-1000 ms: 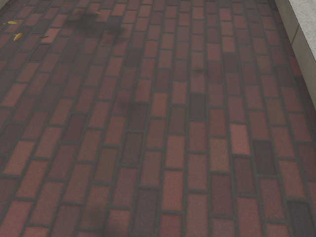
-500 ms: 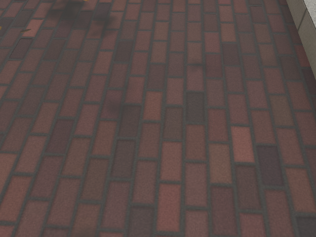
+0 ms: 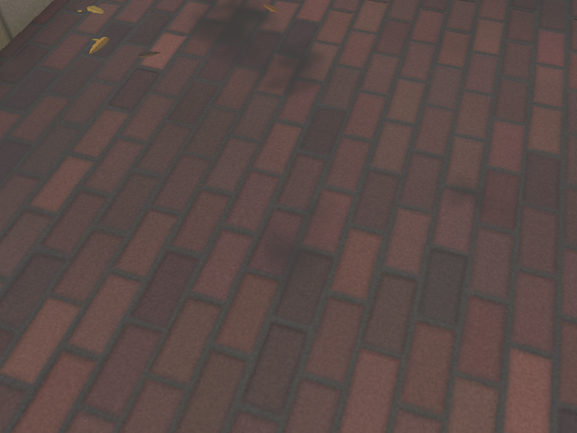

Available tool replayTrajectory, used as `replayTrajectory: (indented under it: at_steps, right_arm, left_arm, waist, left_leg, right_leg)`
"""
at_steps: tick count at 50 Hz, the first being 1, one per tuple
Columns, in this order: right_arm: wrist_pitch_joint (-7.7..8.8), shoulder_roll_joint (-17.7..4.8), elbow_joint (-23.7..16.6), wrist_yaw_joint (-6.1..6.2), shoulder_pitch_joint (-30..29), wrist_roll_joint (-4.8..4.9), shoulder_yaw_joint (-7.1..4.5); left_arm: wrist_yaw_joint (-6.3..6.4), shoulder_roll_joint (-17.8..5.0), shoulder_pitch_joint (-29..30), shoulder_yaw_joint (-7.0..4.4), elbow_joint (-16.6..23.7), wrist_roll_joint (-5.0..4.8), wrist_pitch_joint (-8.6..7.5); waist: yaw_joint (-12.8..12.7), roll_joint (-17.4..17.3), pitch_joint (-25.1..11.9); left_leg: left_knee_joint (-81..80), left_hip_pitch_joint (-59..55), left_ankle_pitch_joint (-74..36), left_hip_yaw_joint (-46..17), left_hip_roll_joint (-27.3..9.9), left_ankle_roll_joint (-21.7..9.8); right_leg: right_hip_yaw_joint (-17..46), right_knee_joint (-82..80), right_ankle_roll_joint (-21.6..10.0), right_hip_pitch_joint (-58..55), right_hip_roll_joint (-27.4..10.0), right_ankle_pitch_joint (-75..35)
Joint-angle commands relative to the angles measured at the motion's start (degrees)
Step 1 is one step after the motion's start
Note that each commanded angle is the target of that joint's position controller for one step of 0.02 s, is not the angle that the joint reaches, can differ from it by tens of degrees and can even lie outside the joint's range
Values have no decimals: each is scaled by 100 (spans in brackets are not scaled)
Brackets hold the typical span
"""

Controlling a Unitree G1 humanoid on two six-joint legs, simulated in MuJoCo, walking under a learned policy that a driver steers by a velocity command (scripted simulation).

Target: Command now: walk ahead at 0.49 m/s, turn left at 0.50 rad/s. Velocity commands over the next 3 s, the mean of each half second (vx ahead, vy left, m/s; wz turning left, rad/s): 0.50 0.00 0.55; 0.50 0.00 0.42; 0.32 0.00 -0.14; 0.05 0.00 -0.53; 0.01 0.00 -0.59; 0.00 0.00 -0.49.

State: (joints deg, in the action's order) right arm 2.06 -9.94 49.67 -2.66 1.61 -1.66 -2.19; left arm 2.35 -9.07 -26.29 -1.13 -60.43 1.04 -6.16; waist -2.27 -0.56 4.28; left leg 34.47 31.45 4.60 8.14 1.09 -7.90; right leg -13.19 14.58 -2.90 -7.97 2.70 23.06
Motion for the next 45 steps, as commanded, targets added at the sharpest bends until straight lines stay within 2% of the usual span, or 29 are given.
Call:
replayTrajectory:
  at_steps: [1, 2, 3, 4, 5, 6, 7, 8, 9, 10, 13, 18, 23, 25, 26, 27, 28, 29, 30, 31, 32, 33, 34, 35, 36, 39, 42, 45]
  right_arm:
    - [65, -650, 89, 60, 1261, -32, -244]
    - [91, -859, 278, 87, 1943, -97, -357]
    - [80, -1343, 296, 147, 2296, -121, -502]
    - [6, -1693, 157, 122, 2108, -70, -575]
    - [-33, -1503, 206, 150, 1991, 74, -541]
    - [-23, -1262, 169, 178, 1676, 101, -474]
    - [10, -1026, 150, 186, 1444, 83, -411]
    - [61, -939, 113, 223, 1328, 109, -371]
    - [115, -888, 98, 246, 1280, 134, -333]
    - [179, -934, 116, 249, 1378, 165, -329]
    - [238, -1185, 164, 253, 1732, 187, -373]
    - [166, -1204, 166, 260, 2412, 165, -367]
    - [135, -1305, 87, 326, 2742, 84, -377]
    - [145, -1405, -5, 373, 2606, 61, -402]
    - [154, -1472, -82, 384, 2388, 57, -416]
    - [176, -1556, -161, 366, 2168, 52, -435]
    - [211, -1608, -198, 309, 2037, 78, -444]
    - [259, -1400, -298, 243, 2018, 140, -390]
    - [265, -756, -516, 244, 2393, 327, -244]
    - [208, -1074, -579, 272, 2784, 232, -274]
    - [108, -1250, -419, 294, 2562, 90, -301]
    - [75, -1203, -430, 233, 2180, 37, -280]
    - [39, -1093, -466, 177, 2045, 27, -271]
    - [-16, -1032, -516, 113, 1970, -53, -261]
    - [-73, -958, -512, 67, 1988, -76, -241]
    - [-124, -844, -648, -9, 1730, -69, -200]
    - [-98, -806, -839, -48, 1124, -76, -147]
    - [-46, -667, -1036, -107, 458, -69, -31]
  left_arm:
    - [76, -1109, -198, -238, 194, 32, 82]
    - [20, -1170, 10, -263, 309, 3, 100]
    - [-53, -860, 75, -212, 561, 27, 72]
    - [-152, -624, 66, -196, 985, -99, 41]
    - [-184, -923, 720, -235, 1108, -8, -32]
    - [-216, -952, 943, -231, 1236, -59, -110]
    - [-203, -930, 897, -239, 1173, -50, -113]
    - [-197, -883, 866, -237, 1183, 51, -14]
    - [-224, -794, 733, -217, 1171, 137, 116]
    - [-249, -763, 748, -220, 1219, 180, 219]
    - [-302, -748, 1274, -211, 1501, 189, 365]
    - [-351, -828, 2487, -180, 2001, 145, 398]
    - [-394, -872, 3339, -87, 2405, 85, 315]
    - [-386, -987, 3243, -92, 2475, 54, 258]
    - [-365, -1072, 2918, -115, 2411, 37, 230]
    - [-315, -1218, 2374, -173, 2257, 22, 199]
    - [-246, -1376, 1581, -246, 2031, 16, 144]
    - [-151, -1633, 742, -324, 1923, 118, 79]
    - [-79, -2123, 291, -427, 1979, 292, 100]
    - [-133, -2117, 598, -462, 1994, 205, 193]
    - [-156, -1526, 1063, -355, 2096, 137, 238]
    - [-177, -1107, 1343, -253, 2106, 97, 237]
    - [-180, -1006, 1425, -214, 2069, 122, 224]
    - [-173, -1000, 1297, -201, 1956, 106, 181]
    - [-199, -1026, 1193, -207, 1856, 79, 122]
    - [-292, -1099, 898, -237, 1666, 3, -59]
    - [-323, -1112, 704, -243, 1516, 4, -74]
    - [-346, -1140, 568, -245, 1394, -32, -40]
  waist:
    - [748, 757, -738]
    - [1144, 621, -1024]
    - [1168, -192, -1465]
    - [782, -1064, -1836]
    - [833, -86, -1216]
    - [653, 79, -689]
    - [365, 511, -315]
    - [191, 559, -235]
    - [60, 429, -293]
    - [23, 325, -322]
    - [102, 37, -250]
    - [569, -289, -204]
    - [833, -387, -138]
    - [694, -447, -155]
    - [493, -479, -217]
    - [240, -487, -432]
    - [-138, -289, -847]
    - [-491, 12, -1498]
    - [-382, 1153, -2273]
    - [14, 1726, -2482]
    - [157, 796, -1532]
    - [137, 220, -842]
    - [222, 272, -578]
    - [257, 509, -424]
    - [305, 582, -378]
    - [342, 607, -415]
    - [268, 557, -247]
    - [162, 553, -161]
  left_leg:
    - [-243, -1448, 667, 185, 528, -420]
    - [-780, -2530, 594, -187, 388, -644]
    - [-759, -3758, 718, -1904, -993, -1047]
    - [-1530, -4946, 609, -5146, -2225, -2077]
    - [-1853, -4519, 816, -4487, -2010, -1822]
    - [-2038, -3803, 521, -3848, -1860, -1549]
    - [-2161, -3113, -218, -3341, -1588, -1277]
    - [-2181, -2672, -791, -2930, -1309, -1119]
    - [-2217, -2424, -1118, -2604, -1094, -1022]
    - [-2211, -2320, -1493, -2465, -983, -997]
    - [-2240, -2187, -1936, -2187, -696, -820]
    - [-2102, -2796, -2027, -2367, -576, -448]
    - [-1783, -3487, -2221, -2740, -732, -514]
    - [-1590, -3505, -2378, -2899, -831, -401]
    - [-1419, -3301, -2622, -2883, -812, -271]
    - [-985, -3056, -3230, -2838, -719, -127]
    - [-75, -2857, -3477, -2678, -461, 2]
    - [1232, -2137, -2390, -2487, -125, 108]
    - [2995, -628, 1175, -1807, 596, 285]
    - [3820, 143, 2706, -1618, 632, 273]
    - [4074, 402, 2177, -1570, 195, 282]
    - [3819, 347, 1733, -1461, 1, 330]
    - [3566, 221, 1554, -1402, -152, 363]
    - [3393, 106, 1495, -1375, -246, 399]
    - [3336, -10, 1443, -1339, -257, 412]
    - [3051, 223, 1137, -1385, -221, 438]
    - [2342, 637, 576, -1355, -258, 531]
    - [1175, 340, -27, -937, -321, 606]
  right_leg:
    - [155, 2362, -242, 105, -1690, -7399]
    - [58, 3687, -209, 840, -1588, -6283]
    - [52, 5571, -131, 2275, -1137, -2580]
    - [865, 7307, 81, 4527, 109, 877]
    - [1603, 7134, -12, 5206, -381, 177]
    - [1583, 6630, -14, 5146, -594, -364]
    - [1554, 6109, 39, 4805, -766, -557]
    - [1567, 5767, 145, 4460, -866, -568]
    - [1557, 5510, 245, 4173, -919, -575]
    - [1498, 5314, 330, 4087, -915, -556]
    - [1300, 4652, 524, 4326, -911, -1057]
    - [1256, 3451, 577, 4892, -749, -2011]
    - [1296, 2403, 444, 4933, -462, -2081]
    - [1399, 1928, 319, 4416, -381, -1980]
    - [1404, 1669, 233, 3800, -293, -1819]
    - [1359, 1539, 133, 2929, -125, -1576]
    - [1295, 1228, 20, 1883, -71, -1699]
    - [1924, 1139, -179, 503, -791, -1289]
    - [4038, 937, -574, -945, -2471, -794]
    - [5848, 354, -1001, -803, -2936, -537]
    - [5172, 243, -949, 62, -2723, 138]
    - [4208, 75, -828, 853, -2360, 0]
    - [3548, -103, -668, 1286, -2086, -413]
    - [3105, -218, -633, 1590, -1900, -932]
    - [2765, -291, -620, 1763, -1777, -1397]
    - [2258, -453, -753, 1685, -1761, -2341]
    - [1810, -685, -779, 1546, -1662, -2379]
    - [1302, -711, -674, 1606, -1443, -2618]
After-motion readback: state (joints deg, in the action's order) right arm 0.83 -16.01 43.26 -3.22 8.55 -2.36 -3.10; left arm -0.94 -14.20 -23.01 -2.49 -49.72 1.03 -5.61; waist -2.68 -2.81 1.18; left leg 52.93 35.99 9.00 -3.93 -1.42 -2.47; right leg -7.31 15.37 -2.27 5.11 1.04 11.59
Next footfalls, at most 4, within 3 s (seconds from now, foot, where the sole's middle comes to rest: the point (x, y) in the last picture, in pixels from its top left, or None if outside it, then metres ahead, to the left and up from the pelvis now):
0.04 left None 0.18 0.05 -0.76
0.58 right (331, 387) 0.54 -0.04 -0.76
1.08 left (204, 341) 0.64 0.27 -0.76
1.58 right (250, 271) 0.84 0.17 -0.76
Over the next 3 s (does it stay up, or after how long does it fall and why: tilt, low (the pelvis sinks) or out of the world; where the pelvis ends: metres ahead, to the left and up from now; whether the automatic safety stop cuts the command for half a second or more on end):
stays up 0.70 0.23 0.01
